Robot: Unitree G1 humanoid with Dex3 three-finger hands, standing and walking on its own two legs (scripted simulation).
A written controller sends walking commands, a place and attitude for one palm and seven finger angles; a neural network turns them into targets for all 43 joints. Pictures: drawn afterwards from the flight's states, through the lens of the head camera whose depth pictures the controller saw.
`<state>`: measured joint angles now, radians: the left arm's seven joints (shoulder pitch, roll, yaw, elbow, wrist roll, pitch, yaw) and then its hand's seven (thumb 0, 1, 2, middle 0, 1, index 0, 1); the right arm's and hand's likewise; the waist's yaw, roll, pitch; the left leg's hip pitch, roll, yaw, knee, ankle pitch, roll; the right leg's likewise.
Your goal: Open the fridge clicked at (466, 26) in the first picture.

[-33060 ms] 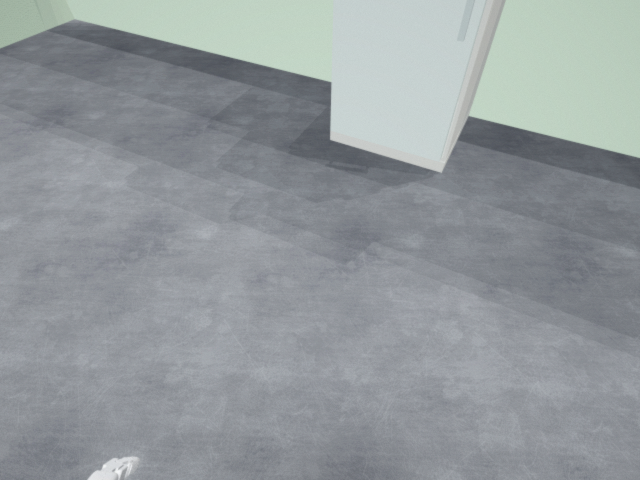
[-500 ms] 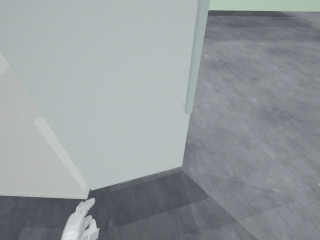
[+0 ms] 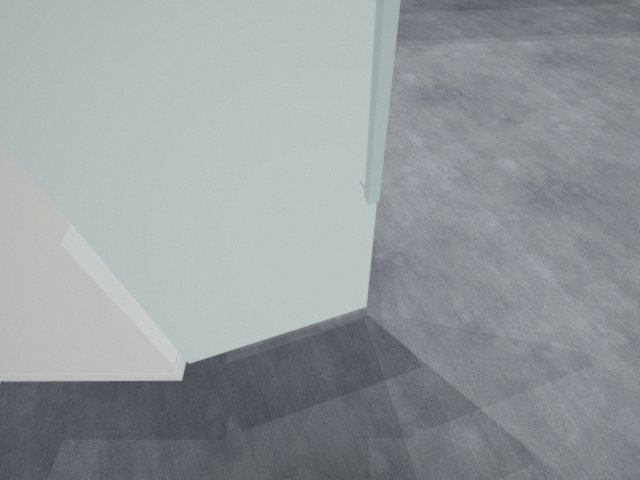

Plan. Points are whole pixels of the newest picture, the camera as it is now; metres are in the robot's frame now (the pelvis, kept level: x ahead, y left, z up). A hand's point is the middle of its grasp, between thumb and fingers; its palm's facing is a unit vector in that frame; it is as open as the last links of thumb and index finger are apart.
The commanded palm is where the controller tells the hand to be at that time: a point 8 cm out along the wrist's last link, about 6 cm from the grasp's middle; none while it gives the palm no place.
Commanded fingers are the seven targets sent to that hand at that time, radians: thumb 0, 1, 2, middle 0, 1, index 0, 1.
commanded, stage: let the arm hang, fingers relaxed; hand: right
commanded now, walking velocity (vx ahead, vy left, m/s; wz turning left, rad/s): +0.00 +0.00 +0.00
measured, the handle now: (374, 93) +0.66 -0.06 +0.12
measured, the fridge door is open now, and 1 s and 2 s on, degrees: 71 71 71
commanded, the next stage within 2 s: look to check the result in 0.64 s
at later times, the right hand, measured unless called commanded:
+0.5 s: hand out of the picture +0.03 -0.18 -0.18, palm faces -0.01 +0.98 -0.18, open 7.3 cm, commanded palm none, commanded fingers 0.00 -0.90 -0.90 0.20 0.30 0.20 0.30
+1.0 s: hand out of the picture +0.02 -0.18 -0.17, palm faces -0.01 +0.98 -0.21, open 7.4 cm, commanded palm none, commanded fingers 0.00 -0.90 -0.90 0.20 0.30 0.20 0.30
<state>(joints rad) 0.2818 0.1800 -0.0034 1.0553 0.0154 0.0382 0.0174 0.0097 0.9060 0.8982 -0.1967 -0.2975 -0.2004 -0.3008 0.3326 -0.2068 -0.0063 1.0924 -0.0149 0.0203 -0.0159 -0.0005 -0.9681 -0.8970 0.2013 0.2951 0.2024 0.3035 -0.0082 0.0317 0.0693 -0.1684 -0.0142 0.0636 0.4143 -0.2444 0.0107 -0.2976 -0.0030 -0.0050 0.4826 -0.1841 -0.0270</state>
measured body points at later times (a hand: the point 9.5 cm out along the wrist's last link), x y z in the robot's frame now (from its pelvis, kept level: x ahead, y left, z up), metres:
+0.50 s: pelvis +0.01 -0.01 +0.00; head +0.01 -0.01 +0.45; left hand +0.00 +0.21 -0.16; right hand +0.03 -0.23 -0.16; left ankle -0.01 +0.12 -0.74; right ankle +0.05 -0.10 -0.74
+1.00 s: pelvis +0.01 +0.00 +0.00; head +0.03 +0.00 +0.45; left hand +0.02 +0.24 -0.15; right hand +0.02 -0.23 -0.16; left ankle -0.01 +0.12 -0.74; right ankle +0.05 -0.10 -0.74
